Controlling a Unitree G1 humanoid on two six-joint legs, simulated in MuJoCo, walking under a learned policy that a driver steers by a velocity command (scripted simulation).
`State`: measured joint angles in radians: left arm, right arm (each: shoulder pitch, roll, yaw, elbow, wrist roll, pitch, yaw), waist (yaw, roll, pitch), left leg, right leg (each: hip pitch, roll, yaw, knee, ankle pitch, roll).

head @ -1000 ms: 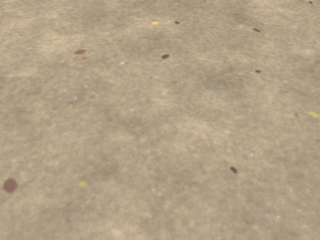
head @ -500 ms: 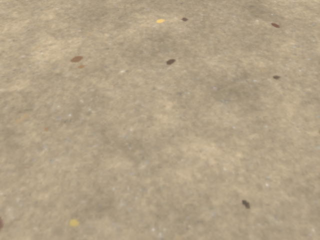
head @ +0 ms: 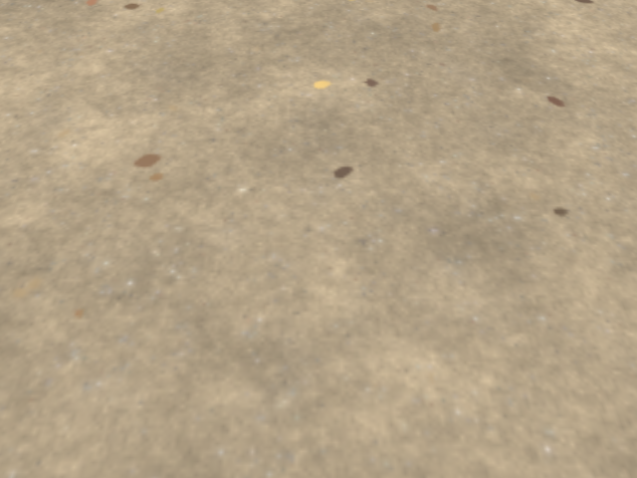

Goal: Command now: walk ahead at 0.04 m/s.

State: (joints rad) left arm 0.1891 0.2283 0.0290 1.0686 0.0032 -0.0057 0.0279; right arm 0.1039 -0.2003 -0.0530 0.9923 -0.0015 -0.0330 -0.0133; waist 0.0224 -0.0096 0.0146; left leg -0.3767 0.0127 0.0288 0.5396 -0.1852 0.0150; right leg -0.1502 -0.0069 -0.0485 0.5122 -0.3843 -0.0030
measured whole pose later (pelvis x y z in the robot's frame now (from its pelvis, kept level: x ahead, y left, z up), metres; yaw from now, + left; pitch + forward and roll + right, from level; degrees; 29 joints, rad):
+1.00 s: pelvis +0.00 +0.00 +0.00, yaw +1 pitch -1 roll +0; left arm 0.35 0.16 0.01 1.11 0.00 -0.02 0.04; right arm 0.13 -0.20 -0.04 1.12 0.00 0.01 -0.04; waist 0.00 0.01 0.04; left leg -0.33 0.01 0.02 0.51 -0.17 0.01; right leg -0.10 -0.01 -0.06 0.50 -0.38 -0.01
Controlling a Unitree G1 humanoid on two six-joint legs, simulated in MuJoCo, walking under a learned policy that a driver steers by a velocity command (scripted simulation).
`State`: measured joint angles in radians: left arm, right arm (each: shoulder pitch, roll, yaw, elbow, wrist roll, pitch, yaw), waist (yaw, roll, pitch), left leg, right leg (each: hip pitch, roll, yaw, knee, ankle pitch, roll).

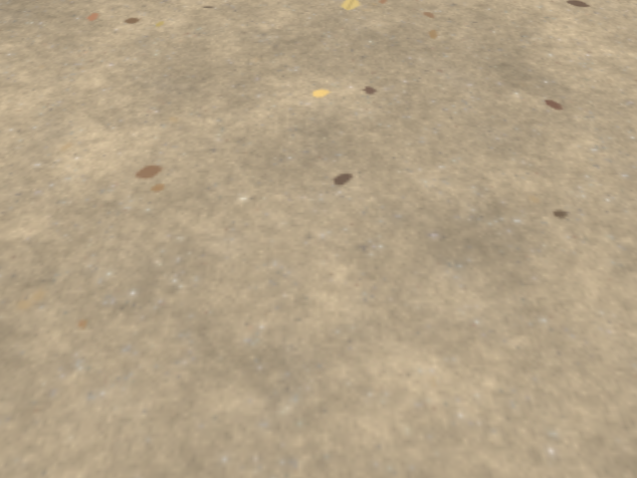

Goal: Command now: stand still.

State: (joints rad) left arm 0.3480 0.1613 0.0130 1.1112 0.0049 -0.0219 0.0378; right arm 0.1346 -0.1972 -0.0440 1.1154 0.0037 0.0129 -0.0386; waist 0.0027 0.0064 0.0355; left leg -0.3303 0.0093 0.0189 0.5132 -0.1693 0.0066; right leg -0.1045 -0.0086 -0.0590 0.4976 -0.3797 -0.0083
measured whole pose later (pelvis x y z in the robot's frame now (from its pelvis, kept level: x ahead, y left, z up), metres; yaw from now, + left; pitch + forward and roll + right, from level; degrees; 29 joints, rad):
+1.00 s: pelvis +0.37 -0.02 -0.01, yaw -1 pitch +1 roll +0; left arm 0.07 0.23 0.07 0.90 -0.01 -0.11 -0.04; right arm 0.36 -0.24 -0.04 1.06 0.03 -0.10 0.00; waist -0.02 0.01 0.06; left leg -0.22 0.02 -0.05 1.15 -0.47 0.04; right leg -0.47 0.02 -0.07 0.59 -0.15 -0.07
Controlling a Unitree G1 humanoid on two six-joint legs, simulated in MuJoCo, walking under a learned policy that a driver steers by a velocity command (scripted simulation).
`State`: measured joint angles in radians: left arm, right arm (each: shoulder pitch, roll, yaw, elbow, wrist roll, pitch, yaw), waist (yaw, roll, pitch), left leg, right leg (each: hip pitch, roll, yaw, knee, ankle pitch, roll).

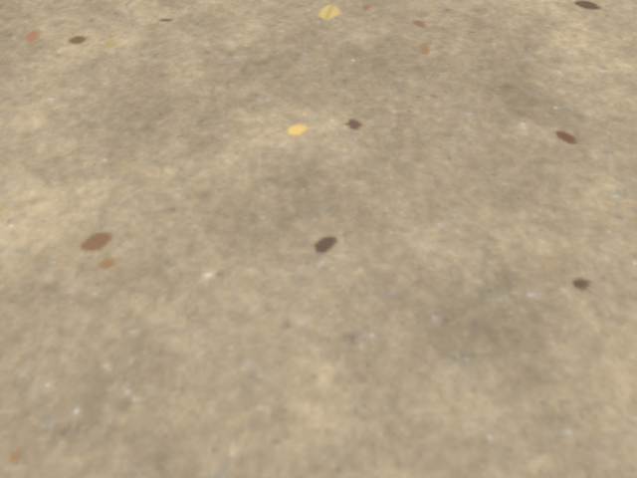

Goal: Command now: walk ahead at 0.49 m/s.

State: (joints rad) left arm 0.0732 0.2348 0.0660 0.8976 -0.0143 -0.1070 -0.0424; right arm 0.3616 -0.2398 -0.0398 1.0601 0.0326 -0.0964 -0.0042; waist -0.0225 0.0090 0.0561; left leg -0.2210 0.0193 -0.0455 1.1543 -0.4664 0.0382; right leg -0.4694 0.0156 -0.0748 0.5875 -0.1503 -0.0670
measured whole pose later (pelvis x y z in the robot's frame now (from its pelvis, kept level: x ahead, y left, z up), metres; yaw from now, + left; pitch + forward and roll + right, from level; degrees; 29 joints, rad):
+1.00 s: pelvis +0.57 +0.04 +0.01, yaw +0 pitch +3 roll +2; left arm 0.01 0.22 0.05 0.86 -0.02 -0.09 -0.04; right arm 0.39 -0.24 -0.06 1.03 0.01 -0.07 -0.01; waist -0.07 -0.03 0.01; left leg 0.08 -0.03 0.06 0.23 -0.36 0.01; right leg -0.58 -0.06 -0.02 0.53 0.00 -0.05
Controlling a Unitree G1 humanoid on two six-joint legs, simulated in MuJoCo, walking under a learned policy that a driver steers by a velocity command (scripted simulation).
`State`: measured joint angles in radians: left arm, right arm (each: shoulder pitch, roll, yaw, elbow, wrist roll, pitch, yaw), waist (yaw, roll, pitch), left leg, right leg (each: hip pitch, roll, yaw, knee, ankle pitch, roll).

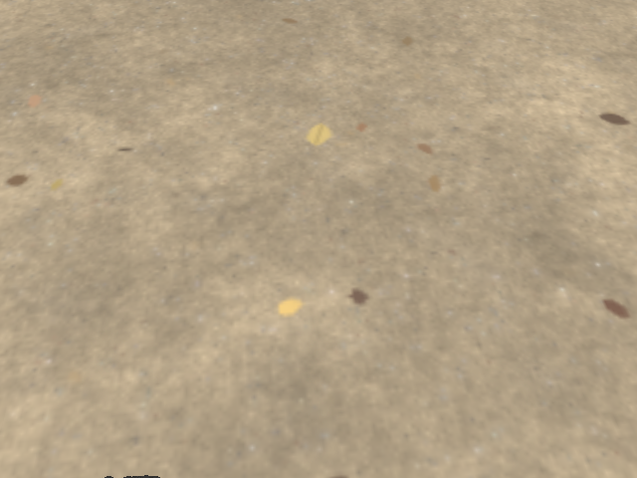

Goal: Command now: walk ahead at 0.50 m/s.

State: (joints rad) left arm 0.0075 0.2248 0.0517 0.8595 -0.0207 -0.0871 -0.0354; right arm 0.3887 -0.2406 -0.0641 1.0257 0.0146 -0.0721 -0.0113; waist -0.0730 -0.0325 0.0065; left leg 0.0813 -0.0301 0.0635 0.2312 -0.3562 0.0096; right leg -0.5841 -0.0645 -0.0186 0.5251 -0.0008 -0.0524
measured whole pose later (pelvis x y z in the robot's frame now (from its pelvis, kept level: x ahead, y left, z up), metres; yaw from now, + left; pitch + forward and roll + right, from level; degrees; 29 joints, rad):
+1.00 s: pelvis +0.42 +0.00 +0.01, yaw +0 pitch +2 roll +2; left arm 0.26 0.23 0.07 1.02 0.00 -0.04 0.03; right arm 0.16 -0.26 -0.07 0.95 0.03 -0.03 -0.02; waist 0.03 0.03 -0.06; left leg -0.38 -0.02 0.06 0.58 -0.31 0.04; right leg -0.27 -0.04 -0.04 0.52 -0.30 -0.05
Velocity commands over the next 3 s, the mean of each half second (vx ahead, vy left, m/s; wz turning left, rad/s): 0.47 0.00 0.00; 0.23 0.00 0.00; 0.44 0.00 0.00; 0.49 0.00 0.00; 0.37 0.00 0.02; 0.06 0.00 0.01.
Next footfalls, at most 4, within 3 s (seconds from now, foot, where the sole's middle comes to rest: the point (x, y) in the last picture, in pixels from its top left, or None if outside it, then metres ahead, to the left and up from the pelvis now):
0.04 right None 0.21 -0.12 -0.77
0.56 left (261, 468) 0.50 0.11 -0.77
0.96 right None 0.45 -0.12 -0.77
1.40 left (237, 369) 0.73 0.16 -0.77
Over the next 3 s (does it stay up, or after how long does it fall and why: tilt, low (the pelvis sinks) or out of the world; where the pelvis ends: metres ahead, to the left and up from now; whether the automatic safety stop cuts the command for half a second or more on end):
stays up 1.25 0.04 0.01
